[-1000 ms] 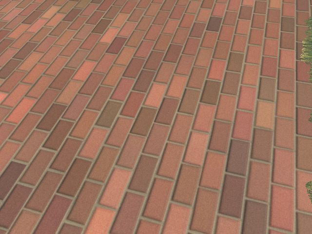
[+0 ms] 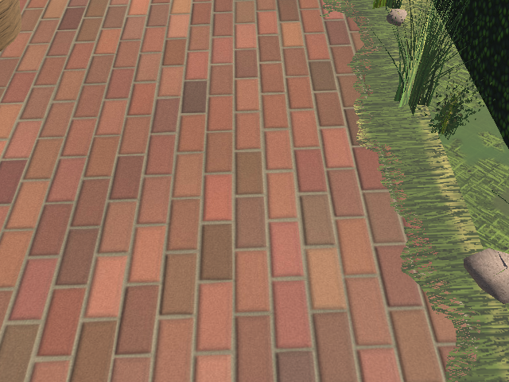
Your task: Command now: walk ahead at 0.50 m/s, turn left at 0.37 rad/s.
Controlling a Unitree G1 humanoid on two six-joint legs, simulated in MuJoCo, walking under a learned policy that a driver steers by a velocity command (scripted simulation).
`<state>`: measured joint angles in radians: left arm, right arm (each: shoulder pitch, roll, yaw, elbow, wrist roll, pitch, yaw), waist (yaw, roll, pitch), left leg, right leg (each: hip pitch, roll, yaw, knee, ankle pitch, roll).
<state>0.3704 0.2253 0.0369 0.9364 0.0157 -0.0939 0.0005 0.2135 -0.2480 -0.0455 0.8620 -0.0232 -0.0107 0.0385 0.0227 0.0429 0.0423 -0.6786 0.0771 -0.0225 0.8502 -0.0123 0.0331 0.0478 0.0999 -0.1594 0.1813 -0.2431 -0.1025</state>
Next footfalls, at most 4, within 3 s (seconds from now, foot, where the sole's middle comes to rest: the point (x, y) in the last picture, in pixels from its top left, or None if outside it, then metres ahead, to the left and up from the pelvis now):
0.18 left None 0.25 0.09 -0.78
0.72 right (270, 339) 0.60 0.03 -0.78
1.24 left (199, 265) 0.83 0.24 -0.78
1.64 right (267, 280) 0.78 0.04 -0.78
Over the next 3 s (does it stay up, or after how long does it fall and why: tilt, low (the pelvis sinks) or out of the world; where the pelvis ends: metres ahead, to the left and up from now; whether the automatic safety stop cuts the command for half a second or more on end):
stays up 0.94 0.13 0.00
